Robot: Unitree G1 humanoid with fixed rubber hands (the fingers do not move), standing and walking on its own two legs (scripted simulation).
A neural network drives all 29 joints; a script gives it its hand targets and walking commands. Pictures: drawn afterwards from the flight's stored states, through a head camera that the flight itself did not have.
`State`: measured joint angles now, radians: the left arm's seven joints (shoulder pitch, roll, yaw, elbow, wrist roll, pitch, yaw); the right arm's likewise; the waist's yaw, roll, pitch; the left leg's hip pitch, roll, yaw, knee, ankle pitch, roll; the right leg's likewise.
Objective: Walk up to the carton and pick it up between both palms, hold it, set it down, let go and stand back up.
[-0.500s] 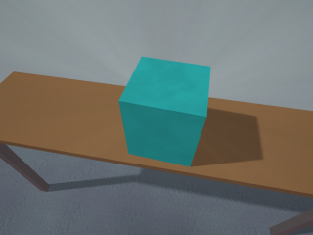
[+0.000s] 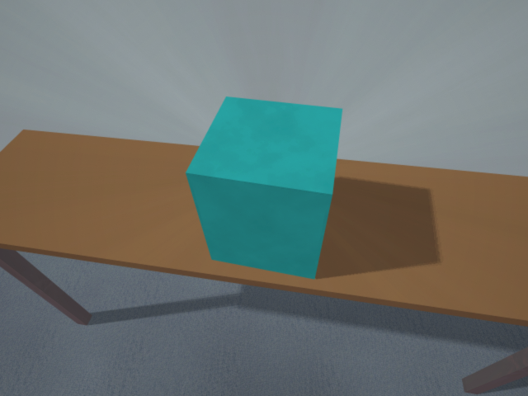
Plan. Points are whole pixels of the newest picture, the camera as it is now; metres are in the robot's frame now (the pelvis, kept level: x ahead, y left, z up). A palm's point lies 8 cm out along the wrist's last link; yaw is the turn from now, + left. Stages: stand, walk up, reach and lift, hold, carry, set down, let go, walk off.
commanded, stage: walk up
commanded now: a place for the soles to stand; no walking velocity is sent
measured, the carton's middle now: (271, 190) +0.47 +0.02 +0.02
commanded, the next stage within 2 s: none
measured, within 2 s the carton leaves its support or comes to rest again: neither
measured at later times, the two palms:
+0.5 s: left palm out of the picture +0.06 +0.40 -0.13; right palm out of the picture -0.07 -0.11 -0.13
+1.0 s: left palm out of the picture +0.08 +0.35 -0.14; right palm out of the picture -0.09 -0.09 -0.14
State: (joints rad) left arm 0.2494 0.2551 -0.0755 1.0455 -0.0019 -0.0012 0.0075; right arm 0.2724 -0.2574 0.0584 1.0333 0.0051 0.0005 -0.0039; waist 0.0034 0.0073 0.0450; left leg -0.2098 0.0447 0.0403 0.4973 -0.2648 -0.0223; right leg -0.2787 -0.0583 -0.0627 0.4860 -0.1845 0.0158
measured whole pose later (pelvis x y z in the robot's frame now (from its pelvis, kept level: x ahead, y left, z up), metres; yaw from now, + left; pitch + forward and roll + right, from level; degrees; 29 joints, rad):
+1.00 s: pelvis -0.02 +0.14 +0.00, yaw -19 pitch -1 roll +1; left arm 0.28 0.21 -0.03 1.00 0.02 -0.01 0.01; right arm 0.33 -0.21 0.03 0.96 -0.03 -0.01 -0.01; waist -0.01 -0.01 0.03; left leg -0.12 0.06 0.17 0.48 -0.34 -0.01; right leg -0.23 0.04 0.10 0.55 -0.30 -0.01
